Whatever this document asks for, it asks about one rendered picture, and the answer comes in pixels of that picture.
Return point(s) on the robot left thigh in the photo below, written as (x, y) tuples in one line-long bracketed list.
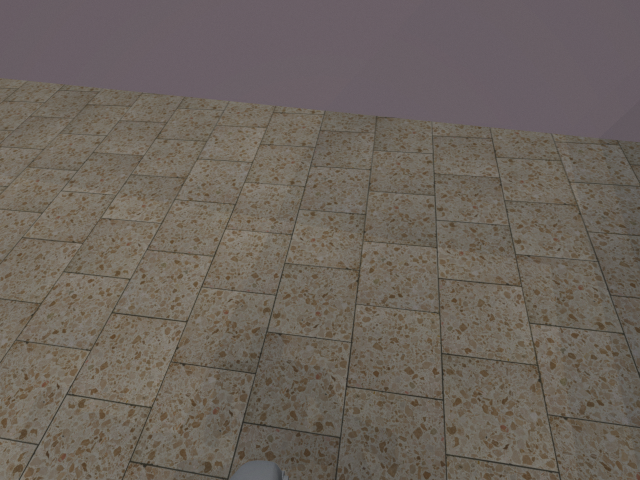
[(259, 470)]

